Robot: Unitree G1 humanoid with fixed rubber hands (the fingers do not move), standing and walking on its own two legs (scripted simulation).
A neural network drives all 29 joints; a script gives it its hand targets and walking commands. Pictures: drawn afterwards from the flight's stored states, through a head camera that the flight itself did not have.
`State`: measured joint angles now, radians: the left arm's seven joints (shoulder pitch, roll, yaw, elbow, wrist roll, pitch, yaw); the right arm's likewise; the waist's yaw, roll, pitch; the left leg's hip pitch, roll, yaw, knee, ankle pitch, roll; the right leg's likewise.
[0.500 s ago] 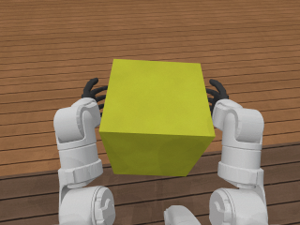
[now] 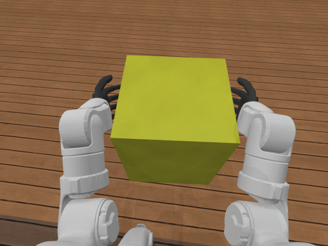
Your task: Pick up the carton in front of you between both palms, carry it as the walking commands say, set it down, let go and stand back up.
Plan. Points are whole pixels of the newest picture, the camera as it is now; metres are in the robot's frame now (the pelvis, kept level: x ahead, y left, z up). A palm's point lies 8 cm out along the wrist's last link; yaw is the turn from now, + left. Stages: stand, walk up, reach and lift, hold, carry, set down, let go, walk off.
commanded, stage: carry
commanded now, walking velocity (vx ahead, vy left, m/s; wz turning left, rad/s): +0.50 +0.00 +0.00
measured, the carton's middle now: (172, 127) +0.37 +0.04 +0.10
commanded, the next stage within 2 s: none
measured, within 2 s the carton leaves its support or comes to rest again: neither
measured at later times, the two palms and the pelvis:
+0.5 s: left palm (145, 25) +0.67 +0.15 +0.20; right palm (247, 27) +0.68 -0.15 +0.20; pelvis +0.32 -0.01 +0.03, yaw +0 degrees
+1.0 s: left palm (155, 1) +1.00 +0.16 +0.16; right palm (227, 5) +0.98 -0.14 +0.16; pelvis +0.65 +0.03 +0.05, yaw -1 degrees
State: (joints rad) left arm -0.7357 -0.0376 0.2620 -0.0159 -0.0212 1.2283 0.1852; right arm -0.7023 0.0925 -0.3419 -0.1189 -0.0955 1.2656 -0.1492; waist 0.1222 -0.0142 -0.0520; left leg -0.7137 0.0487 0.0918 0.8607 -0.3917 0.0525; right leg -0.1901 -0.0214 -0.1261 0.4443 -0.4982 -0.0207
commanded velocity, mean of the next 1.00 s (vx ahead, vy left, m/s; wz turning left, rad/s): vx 0.50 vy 0.00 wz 0.00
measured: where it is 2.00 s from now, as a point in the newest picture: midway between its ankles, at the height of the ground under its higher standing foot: (180, 104)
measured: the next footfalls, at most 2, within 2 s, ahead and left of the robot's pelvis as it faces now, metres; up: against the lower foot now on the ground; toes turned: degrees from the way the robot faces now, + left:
left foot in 0.04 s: +0.21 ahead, +0.11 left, +0.04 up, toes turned +7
right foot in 0.42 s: +0.45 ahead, -0.09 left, +0.05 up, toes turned -8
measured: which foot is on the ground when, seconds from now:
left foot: up 0.00-0.02, down 0.04-0.46, up 0.48-0.84, down 0.86-1.00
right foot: down 0.00-0.06, up 0.08-0.40, down 0.42-0.86, up 0.88-1.00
